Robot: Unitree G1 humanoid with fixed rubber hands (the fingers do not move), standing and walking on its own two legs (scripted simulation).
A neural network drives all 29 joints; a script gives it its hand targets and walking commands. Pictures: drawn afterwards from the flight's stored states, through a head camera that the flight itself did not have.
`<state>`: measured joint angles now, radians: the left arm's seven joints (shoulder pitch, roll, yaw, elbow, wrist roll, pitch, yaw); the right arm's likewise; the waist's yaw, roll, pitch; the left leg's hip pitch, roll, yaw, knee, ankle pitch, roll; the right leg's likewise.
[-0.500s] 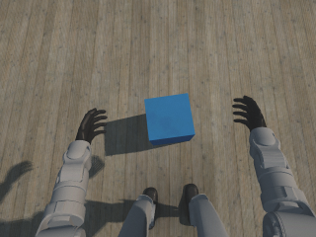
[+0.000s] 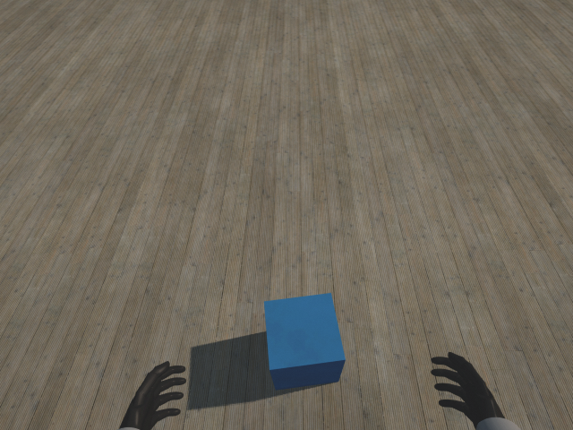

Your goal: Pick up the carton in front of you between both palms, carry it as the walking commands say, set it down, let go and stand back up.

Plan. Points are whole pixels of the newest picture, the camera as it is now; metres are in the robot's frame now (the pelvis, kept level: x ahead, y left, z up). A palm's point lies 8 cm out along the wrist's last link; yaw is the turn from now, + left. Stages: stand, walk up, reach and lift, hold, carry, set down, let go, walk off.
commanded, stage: let go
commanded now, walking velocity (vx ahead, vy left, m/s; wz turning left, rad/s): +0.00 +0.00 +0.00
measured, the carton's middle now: (302, 342) +0.45 +0.01 -0.65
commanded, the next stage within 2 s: stand in 0.44 s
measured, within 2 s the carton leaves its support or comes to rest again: neither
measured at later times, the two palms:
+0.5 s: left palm (130, 422) +0.16 +0.25 -0.07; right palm out of the picture +0.14 -0.24 -0.08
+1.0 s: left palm out of the picture +0.13 +0.27 -0.13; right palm out of the picture +0.12 -0.23 -0.12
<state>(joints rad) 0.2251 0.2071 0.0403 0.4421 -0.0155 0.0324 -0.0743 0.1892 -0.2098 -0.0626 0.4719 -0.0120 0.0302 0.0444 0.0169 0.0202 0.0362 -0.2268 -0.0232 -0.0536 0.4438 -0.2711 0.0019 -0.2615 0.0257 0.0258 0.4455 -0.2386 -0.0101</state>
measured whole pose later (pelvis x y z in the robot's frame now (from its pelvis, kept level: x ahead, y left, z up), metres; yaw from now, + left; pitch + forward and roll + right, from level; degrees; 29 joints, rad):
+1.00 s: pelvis +0.05 +0.02 -0.01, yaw -1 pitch +4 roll +0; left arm 0.32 0.26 0.00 0.79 0.02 -0.04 0.04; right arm 0.35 -0.24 0.00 0.75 -0.01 -0.03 -0.03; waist 0.00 -0.02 -0.09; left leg -0.21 -0.04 -0.03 0.57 -0.42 0.04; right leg -0.25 0.01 0.04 0.58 -0.39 0.01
